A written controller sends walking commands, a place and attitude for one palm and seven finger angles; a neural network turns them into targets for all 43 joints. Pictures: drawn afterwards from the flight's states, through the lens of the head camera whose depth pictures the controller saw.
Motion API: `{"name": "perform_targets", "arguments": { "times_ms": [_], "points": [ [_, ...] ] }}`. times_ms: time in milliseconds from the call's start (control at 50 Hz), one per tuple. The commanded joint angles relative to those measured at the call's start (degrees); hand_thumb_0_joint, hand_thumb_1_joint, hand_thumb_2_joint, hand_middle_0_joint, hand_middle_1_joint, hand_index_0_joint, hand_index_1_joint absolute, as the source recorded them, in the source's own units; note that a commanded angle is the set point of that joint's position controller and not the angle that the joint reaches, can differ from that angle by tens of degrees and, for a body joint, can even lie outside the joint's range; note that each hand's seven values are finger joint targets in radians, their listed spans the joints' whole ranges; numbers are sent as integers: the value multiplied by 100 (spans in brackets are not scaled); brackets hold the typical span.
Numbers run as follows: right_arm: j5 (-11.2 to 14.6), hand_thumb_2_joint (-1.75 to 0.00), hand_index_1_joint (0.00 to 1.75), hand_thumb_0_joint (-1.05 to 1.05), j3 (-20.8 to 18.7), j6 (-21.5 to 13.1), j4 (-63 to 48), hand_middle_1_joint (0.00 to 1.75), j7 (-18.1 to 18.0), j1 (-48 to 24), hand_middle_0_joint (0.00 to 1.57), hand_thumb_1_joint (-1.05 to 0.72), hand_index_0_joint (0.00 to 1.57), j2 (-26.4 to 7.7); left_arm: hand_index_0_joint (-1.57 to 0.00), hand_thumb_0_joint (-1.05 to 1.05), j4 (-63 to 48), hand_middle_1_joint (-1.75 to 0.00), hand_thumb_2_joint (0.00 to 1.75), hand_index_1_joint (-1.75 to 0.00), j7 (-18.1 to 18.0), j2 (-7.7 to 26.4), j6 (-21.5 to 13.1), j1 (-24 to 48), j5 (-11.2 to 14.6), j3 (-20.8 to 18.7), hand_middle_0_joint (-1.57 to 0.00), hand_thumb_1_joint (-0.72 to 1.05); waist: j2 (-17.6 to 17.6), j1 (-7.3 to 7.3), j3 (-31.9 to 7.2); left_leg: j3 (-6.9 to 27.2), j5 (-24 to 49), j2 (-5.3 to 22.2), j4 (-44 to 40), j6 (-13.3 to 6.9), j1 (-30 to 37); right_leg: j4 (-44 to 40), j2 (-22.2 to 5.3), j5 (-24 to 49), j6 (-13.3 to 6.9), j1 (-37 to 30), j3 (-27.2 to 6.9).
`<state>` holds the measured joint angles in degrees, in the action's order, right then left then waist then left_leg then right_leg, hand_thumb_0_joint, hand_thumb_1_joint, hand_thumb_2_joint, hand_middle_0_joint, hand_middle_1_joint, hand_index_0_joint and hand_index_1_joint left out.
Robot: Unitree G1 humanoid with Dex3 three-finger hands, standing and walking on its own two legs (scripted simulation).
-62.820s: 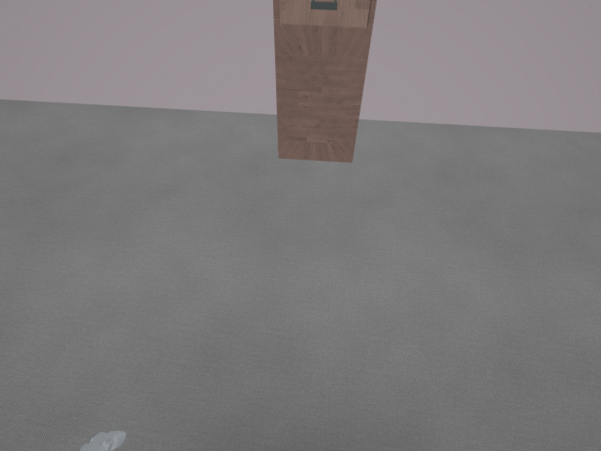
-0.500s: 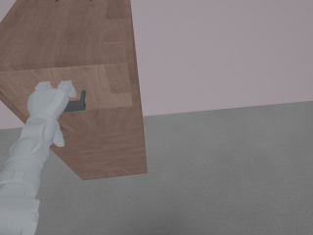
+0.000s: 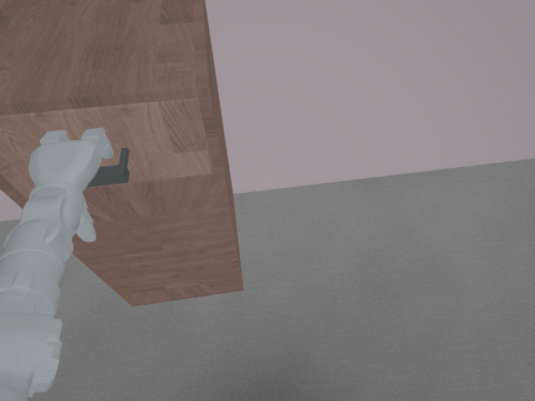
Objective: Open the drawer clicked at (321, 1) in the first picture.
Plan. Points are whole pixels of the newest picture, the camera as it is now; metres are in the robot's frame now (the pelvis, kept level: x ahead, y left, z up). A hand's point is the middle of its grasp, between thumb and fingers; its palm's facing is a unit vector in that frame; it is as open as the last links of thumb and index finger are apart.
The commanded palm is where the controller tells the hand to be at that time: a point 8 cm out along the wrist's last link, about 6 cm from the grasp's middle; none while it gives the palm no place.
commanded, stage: lower the fingers behind the handle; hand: left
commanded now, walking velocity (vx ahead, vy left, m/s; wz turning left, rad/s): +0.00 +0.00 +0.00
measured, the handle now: (96, 166) +0.47 +0.31 +0.05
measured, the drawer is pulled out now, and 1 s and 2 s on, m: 0.00 0.00 0.00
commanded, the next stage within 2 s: lift the fingers back up to retry in 0.24 s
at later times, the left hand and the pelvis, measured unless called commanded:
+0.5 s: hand (82, 187) +0.42 +0.31 +0.06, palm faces -0.03 +0.00 -1.00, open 13.9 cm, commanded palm +0.40 +0.31 +0.11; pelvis +0.00 +0.01 +0.00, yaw +0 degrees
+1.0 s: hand (59, 161) +0.43 +0.32 +0.11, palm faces +0.05 -0.03 -1.00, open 13.7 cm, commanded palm +0.40 +0.31 +0.17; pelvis +0.03 +0.02 +0.02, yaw +1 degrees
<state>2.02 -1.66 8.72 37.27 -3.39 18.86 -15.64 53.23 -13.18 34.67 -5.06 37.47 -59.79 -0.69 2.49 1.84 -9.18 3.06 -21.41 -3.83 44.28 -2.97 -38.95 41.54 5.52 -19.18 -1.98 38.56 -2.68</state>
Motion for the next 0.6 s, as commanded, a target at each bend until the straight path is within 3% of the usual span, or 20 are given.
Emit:
{"name": "perform_targets", "arguments": {
  "times_ms": [0,20,40,120,200,300,320,380,440,460,520,580],
  "points": [
    [10,-90,30,0,-315,-124,-535,30,-80,306,20,-90,20,-856,-30,0,-254,-120,30,-120,72,1330,-53,1239,61,-363,-30,-50,-439,89,-1200,-286,1030,114,-437,-30,319,-535,-247,1165,-33,-1144,30],
    [14,-90,30,0,-327,-119,-524,30,-90,303,20,-90,20,-858,-30,0,-293,-120,30,-120,46,1415,-54,1281,34,-424,-30,-50,-442,77,-1223,-281,1042,116,-423,-33,312,-522,-243,1169,-37,-1129,23],
    [13,-90,30,0,-338,-137,-540,30,-81,313,20,-90,20,-840,-30,0,-322,-120,30,-120,30,1263,-46,1264,31,-307,-30,-50,-314,88,-1235,-289,1043,113,-435,-25,377,-521,-240,1122,-42,-1071,50],
    [18,-90,30,0,-326,-134,-507,30,-76,329,20,-90,20,-863,-30,0,-250,-120,30,-120,-13,1437,-5,1228,83,-458,-30,-50,-442,76,-1280,-297,1050,118,-430,-37,308,-527,-242,1184,-23,-1170,23],
    [21,-90,30,0,-323,-123,-489,30,-73,336,20,-90,20,-850,-30,0,-258,-120,30,-120,-35,1510,0,1258,43,-487,-30,-50,-249,37,-1333,-293,1069,120,-434,-24,359,-496,-236,1120,-39,-1137,44],
    [29,-90,30,0,-323,-126,-521,30,-61,286,20,-90,20,-843,-30,0,-313,-120,30,-120,-56,1418,-2,1185,75,-468,-30,-50,-340,43,-1314,-277,1083,141,-464,-24,407,-513,-225,1104,-33,-1123,69],
    [30,-90,30,0,-326,-135,-548,30,-56,295,20,-90,20,-829,-30,0,-333,-120,30,-120,-53,1234,4,1189,88,-323,-30,-50,-302,64,-1293,-284,1078,127,-472,-25,440,-533,-222,1097,-32,-1112,80],
    [24,-90,30,0,-328,-124,-541,30,-85,239,20,-90,20,-841,-30,0,-674,-120,30,-120,-97,1706,-20,1506,73,-659,-30,-50,-221,9,-1577,-262,1197,152,-524,-33,634,-536,-229,1154,-29,-1306,44],
    [26,-90,30,0,-329,-161,-564,30,-91,178,20,-90,20,-792,-30,0,-975,-120,30,-120,-140,1562,-26,1641,84,-579,-30,-50,2,4,-1648,-233,1435,160,-574,-23,943,-556,-215,1243,-51,-1321,100],
    [12,-90,30,0,-332,-153,-552,30,-95,153,20,-90,20,-811,-30,0,-1103,-120,30,-120,-148,1755,-52,1702,87,-752,-30,-50,1,-28,-1740,-200,1563,177,-584,-12,994,-549,-210,1318,-64,-1404,96],
    [31,-90,30,0,-327,-193,-549,30,-106,92,20,-90,20,-780,-30,0,-1243,-120,30,-120,-171,1566,-31,1843,110,-601,-30,-50,137,30,-1536,-164,1572,194,-676,-4,1196,-626,-202,1216,-63,-1279,150],
    [24,-90,30,0,-323,-208,-509,30,-127,77,20,-90,20,-793,-30,0,-1421,-120,30,-120,-192,1825,-25,2083,93,-770,-30,-50,125,19,-1675,-98,1754,205,-726,9,1385,-640,-195,1255,-73,-1381,169]
  ]
}}
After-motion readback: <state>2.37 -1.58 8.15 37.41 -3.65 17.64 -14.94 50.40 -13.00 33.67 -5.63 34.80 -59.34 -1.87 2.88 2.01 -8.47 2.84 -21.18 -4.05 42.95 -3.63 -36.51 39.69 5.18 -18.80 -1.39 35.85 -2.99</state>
